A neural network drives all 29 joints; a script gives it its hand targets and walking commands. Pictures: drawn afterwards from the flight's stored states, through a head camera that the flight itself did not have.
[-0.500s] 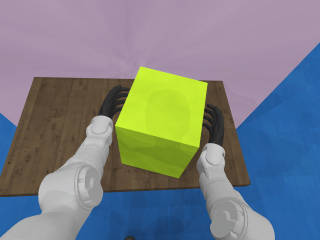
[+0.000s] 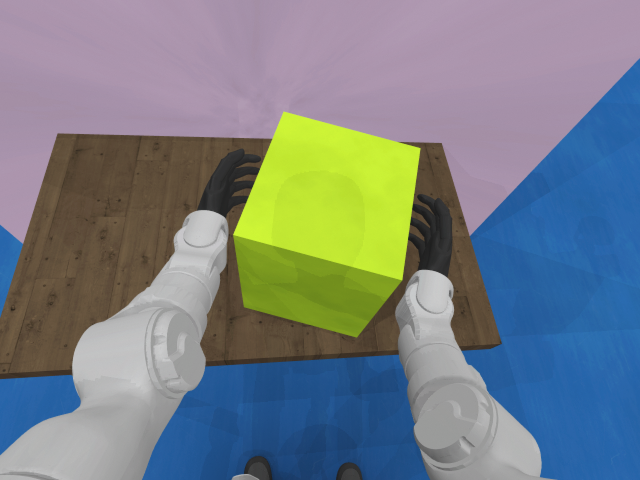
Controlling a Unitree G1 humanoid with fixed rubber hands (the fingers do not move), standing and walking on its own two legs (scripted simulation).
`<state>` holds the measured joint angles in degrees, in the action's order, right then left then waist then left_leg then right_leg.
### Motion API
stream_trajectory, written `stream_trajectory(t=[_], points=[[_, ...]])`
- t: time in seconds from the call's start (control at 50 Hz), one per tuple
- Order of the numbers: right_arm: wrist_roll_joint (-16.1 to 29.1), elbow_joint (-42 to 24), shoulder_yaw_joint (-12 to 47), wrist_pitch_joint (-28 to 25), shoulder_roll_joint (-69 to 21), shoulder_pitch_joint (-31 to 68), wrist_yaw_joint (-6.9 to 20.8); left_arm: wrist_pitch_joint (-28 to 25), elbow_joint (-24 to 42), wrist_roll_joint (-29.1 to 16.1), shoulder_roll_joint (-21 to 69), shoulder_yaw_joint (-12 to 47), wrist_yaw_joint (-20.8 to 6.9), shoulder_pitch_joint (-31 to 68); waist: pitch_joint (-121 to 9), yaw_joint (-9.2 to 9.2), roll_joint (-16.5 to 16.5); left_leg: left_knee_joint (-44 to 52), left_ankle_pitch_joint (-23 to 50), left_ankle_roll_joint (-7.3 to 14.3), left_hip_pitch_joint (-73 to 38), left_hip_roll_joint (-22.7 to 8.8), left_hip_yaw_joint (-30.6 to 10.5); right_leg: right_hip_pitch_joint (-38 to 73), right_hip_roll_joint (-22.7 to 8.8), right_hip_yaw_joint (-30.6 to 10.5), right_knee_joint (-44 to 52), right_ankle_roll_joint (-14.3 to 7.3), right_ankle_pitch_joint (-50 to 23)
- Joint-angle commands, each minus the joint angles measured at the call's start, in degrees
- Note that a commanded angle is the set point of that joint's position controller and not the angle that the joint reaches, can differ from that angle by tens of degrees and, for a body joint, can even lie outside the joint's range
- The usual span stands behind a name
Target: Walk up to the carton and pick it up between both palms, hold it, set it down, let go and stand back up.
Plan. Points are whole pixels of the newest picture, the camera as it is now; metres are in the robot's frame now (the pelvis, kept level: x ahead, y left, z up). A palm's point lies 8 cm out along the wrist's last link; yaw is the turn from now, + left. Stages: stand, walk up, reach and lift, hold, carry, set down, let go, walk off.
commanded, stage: set down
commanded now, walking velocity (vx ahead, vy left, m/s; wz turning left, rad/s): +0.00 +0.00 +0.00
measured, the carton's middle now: (323, 235) +0.47 -0.02 -0.08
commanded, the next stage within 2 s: none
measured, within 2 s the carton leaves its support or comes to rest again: neither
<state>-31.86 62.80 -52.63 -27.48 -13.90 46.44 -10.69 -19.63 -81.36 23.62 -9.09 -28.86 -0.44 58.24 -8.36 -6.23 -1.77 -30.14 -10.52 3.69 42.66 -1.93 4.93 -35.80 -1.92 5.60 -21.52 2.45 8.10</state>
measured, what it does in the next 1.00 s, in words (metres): stands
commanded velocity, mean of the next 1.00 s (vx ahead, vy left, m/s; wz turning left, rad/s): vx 0.00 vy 0.00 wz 0.00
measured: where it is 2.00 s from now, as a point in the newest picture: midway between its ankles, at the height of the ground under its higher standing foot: outside the picture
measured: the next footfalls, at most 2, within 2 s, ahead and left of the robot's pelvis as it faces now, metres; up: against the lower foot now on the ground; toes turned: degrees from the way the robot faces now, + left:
none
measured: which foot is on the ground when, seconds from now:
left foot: down 0.00-1.00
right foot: down 0.00-1.00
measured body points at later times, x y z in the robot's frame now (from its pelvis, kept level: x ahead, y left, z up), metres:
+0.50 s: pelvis +0.00 -0.01 -0.01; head +0.12 +0.04 +0.43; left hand +0.48 +0.13 +0.00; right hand +0.40 -0.15 +0.01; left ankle +0.02 +0.07 -0.73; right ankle +0.00 -0.16 -0.73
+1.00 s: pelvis -0.01 +0.00 -0.02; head +0.12 +0.06 +0.41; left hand +0.48 +0.13 +0.00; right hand +0.41 -0.15 +0.00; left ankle +0.02 +0.07 -0.73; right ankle +0.00 -0.16 -0.73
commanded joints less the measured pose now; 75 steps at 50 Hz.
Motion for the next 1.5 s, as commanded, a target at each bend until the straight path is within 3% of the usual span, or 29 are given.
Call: stream_trajectory(t=[0.0, 0.1, 0.22, 0.26, 0.3, 0.48, 0.62, 0.68, 0.7, 0.78, 0.86, 0.88, 0.92, 0.94, 1.02, 1.04, 1.08, 1.14, 1.16, 1.22, 1.28, 1.38, 1.48], points=[[-5.97, 7.41, 13.20, 1.74, -23.38, 28.75, 8.08, -3.35, -0.15, 3.54, 25.82, 7.00, -6.95, 30.53, -30.79, -0.96, 11.43, -1.34, 18.46, -8.26, -31.58, -1.51, -2.31, 4.19, 2.95, 1.83, -1.02, -3.33, -4.09], [-5.97, 8.21, 13.27, 1.89, -23.67, 28.73, 7.89, -3.11, -1.04, 3.05, 25.63, 7.41, -7.19, 30.43, -30.00, -2.05, 11.49, -2.70, 21.04, -8.78, -31.05, -1.46, -2.85, 3.50, 3.03, 1.90, -2.07, -3.12, -5.08], [-6.00, 8.86, 13.23, 1.89, -24.28, 28.07, 8.04, -3.18, -1.60, 3.92, 25.25, 6.59, -7.52, 30.01, -29.51, -1.83, 12.17, -3.98, 20.45, -8.66, -28.95, -0.86, -2.61, 3.08, 2.76, 1.63, -2.87, -2.99, -5.86], [-6.19, 9.44, 12.76, 2.05, -24.00, 27.49, 7.77, -2.92, -1.78, 4.13, 24.85, 6.45, -7.71, 29.94, -28.79, -2.54, 12.43, -4.17, 19.22, -8.54, -28.26, -0.73, -2.81, 3.08, 2.79, 1.57, -3.27, -2.89, -5.67], [-5.89, 8.98, 13.42, 1.79, -24.54, 27.39, 7.71, -2.85, -2.01, 4.44, 24.43, 5.56, -7.90, 29.45, -29.15, -1.72, 11.63, -4.73, 18.69, -8.04, -27.41, -0.32, -2.24, 3.60, 2.67, 1.12, -3.65, -2.65, -6.79], [-7.00, 8.72, 11.59, 2.81, -24.69, 27.99, 6.96, -2.27, -1.82, 4.80, 22.08, 4.28, -8.25, 29.79, -28.10, -2.57, 10.67, -3.78, 8.05, -6.21, -20.48, 0.63, -2.36, 5.01, 1.80, 0.24, -5.28, -2.04, -4.78], [-7.54, 10.37, 10.88, 3.16, -24.00, 27.39, 7.37, -2.02, -2.71, 4.73, 22.46, 4.57, -8.11, 29.53, -26.84, -3.81, 10.70, -5.53, 10.65, -6.84, -23.35, 0.06, -3.77, -0.23, 2.59, 1.29, -5.83, -2.10, -2.67], [-6.83, 10.91, 11.29, 3.35, -24.10, 27.44, 7.46, -1.69, -2.47, 4.75, 22.78, 4.74, -7.99, 29.37, -25.92, -3.21, 11.96, -5.89, 10.51, -6.88, -22.66, 0.06, -4.01, -1.62, 2.71, 1.32, -6.04, -2.41, -1.96], [-6.75, 11.34, 10.82, 3.25, -23.56, 27.63, 7.64, -1.71, -2.73, 4.47, 23.55, 5.25, -7.73, 29.29, -25.97, -4.15, 12.51, -6.24, 10.98, -7.53, -23.88, -0.34, -5.07, -3.45, 3.00, 1.71, -6.21, -2.44, -0.87], [-6.28, 14.19, 10.79, 3.17, -23.26, 26.20, 7.92, -1.24, -3.41, 5.15, 23.85, 5.85, -7.47, 27.57, -25.32, -4.44, 13.88, -7.12, 12.18, -8.16, -24.64, -0.55, -6.25, -5.65, 3.22, 1.72, -6.85, -2.61, 0.01], [-5.59, 13.70, 10.68, 2.90, -22.59, 27.68, 8.14, -0.87, -3.17, 5.34, 23.53, 5.89, -7.04, 27.45, -26.33, -3.62, 14.78, -7.94, 11.53, -8.19, -23.94, -0.36, -6.39, -6.84, 3.29, 1.49, -7.36, -2.69, 0.66], [-5.84, 15.11, 10.05, 2.89, -22.14, 26.74, 8.17, -0.82, -3.50, 5.47, 23.82, 6.00, -6.89, 27.72, -25.61, -4.54, 15.33, -7.73, 11.18, -8.53, -24.18, -0.49, -7.06, -7.55, 3.51, 1.78, -7.48, -2.56, 0.76], [-5.32, 14.40, 10.22, 2.73, -21.66, 27.27, 8.34, -0.82, -3.18, 5.21, 23.75, 6.20, -6.65, 27.28, -26.22, -4.07, 15.42, -8.08, 11.07, -8.59, -24.04, -0.56, -7.30, -8.60, 3.52, 1.78, -7.85, -2.65, 1.11], [-5.32, 15.03, 9.94, 2.66, -21.57, 27.42, 8.31, -0.73, -2.88, 5.36, 23.86, 6.55, -6.54, 27.82, -26.06, -4.45, 16.65, -7.96, 10.72, -8.75, -23.69, -0.54, -7.68, -8.94, 3.67, 1.83, -8.11, -2.68, 1.58], [-5.14, 15.11, 9.55, 2.54, -19.98, 28.30, 8.49, -0.67, -4.16, 4.78, 23.05, 6.52, -6.23, 27.59, -25.98, -5.21, 16.20, -8.34, 9.82, -8.89, -23.63, -0.80, -8.41, -10.65, 4.00, 1.96, -8.81, -2.49, 2.72], [-4.32, 16.48, 9.62, 1.91, -18.19, 27.37, 9.23, -0.95, -3.08, 4.52, 25.10, 8.40, -5.19, 25.07, -27.48, -5.72, 18.93, -8.22, 12.11, -9.76, -26.69, -1.84, -10.77, -13.30, 4.62, 2.75, -9.98, -2.74, 2.10], [-3.86, 18.68, 7.69, 2.51, -10.47, 25.30, 8.81, -0.47, -5.20, 4.39, 17.61, 5.82, -4.45, 24.94, -26.13, -5.66, 18.09, -8.05, 10.04, -9.56, -25.69, -1.04, -10.55, -13.19, 4.47, 1.65, -9.63, -3.02, 3.11], [-3.70, 16.92, 6.92, 1.91, -9.67, 27.75, 8.26, -0.68, -4.81, 2.60, 17.58, 6.91, -4.22, 26.43, -26.78, -6.82, 16.26, -8.55, 8.03, -9.10, -24.45, -0.45, -10.41, -14.80, 4.46, 1.58, -9.78, -2.94, 3.09], [-2.61, 14.49, 7.84, 1.65, -8.57, 28.35, 8.09, -0.78, -4.42, 1.51, 15.91, 7.38, -4.00, 26.32, -28.70, -6.03, 15.83, -8.97, 7.53, -8.90, -24.35, 0.04, -9.71, -15.07, 4.27, 1.25, -9.49, -3.10, 2.78], [-1.46, 15.03, 9.05, 0.73, -8.02, 28.72, 7.26, -1.57, -6.19, -0.56, 13.35, 7.67, -3.75, 27.64, -32.06, -6.31, 14.05, -10.76, 9.35, -8.24, -22.99, 0.91, -8.67, -16.17, 4.33, 0.70, -9.75, -3.18, 1.02], [-0.67, 15.71, 10.48, 1.03, -9.61, 28.22, 6.57, -1.50, -7.62, 0.11, 12.32, 6.61, -3.96, 27.18, -31.07, -4.61, 13.36, -11.50, 6.49, -6.87, -18.84, 1.84, -6.86, -13.45, 4.00, -0.09, -10.27, -3.13, -0.41], [3.69, 19.36, 12.03, 0.96, 1.23, 26.13, 3.52, -1.70, -8.03, -4.10, 1.95, 9.57, -2.27, 27.11, -32.91, -5.41, 15.19, -12.75, 6.90, -7.61, -17.97, 1.85, -6.73, -14.04, 4.55, -0.96, -11.85, -3.17, -1.39], [11.15, 18.34, 17.28, -1.18, 9.50, 24.03, -0.22, -3.36, -6.81, -11.64, -5.84, 15.33, 0.29, 27.00, -40.44, -6.33, 14.52, -16.60, 18.38, -8.60, -20.19, 1.76, -6.01, -13.85, 5.25, -0.99, -13.60, -2.43, -9.54]])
